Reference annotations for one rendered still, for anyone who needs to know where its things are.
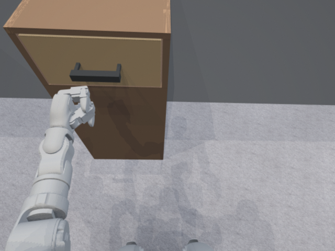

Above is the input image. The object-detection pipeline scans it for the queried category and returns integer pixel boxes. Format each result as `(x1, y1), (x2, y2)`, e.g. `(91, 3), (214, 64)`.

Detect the robot left upper arm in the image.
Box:
(7, 218), (71, 251)

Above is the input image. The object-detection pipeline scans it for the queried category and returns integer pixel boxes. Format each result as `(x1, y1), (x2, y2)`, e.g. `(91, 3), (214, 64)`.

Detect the right robot shin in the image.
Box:
(187, 239), (198, 245)

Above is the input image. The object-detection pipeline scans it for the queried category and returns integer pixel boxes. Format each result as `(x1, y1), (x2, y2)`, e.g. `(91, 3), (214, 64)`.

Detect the cabinet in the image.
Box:
(3, 0), (171, 160)

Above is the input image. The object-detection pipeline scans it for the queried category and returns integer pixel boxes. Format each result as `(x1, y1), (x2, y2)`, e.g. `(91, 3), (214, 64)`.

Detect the left robot forearm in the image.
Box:
(4, 127), (74, 251)

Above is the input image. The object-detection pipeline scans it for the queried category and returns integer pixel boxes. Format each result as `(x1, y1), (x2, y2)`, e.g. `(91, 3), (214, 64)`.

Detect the drawer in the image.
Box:
(18, 34), (161, 86)

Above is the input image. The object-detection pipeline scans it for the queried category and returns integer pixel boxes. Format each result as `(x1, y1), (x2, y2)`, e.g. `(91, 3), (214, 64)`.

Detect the left robot shin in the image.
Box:
(126, 241), (137, 245)

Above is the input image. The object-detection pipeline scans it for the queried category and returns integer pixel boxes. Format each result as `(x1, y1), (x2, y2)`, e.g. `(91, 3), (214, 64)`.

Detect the handle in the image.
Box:
(69, 63), (121, 83)

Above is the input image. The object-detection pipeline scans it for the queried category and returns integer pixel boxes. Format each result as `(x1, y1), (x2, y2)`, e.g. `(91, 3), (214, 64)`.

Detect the robot shin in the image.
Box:
(187, 239), (198, 245)
(126, 241), (137, 245)

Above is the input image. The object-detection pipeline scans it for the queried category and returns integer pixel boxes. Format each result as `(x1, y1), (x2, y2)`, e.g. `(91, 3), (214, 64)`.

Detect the robot left hand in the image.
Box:
(49, 86), (95, 134)

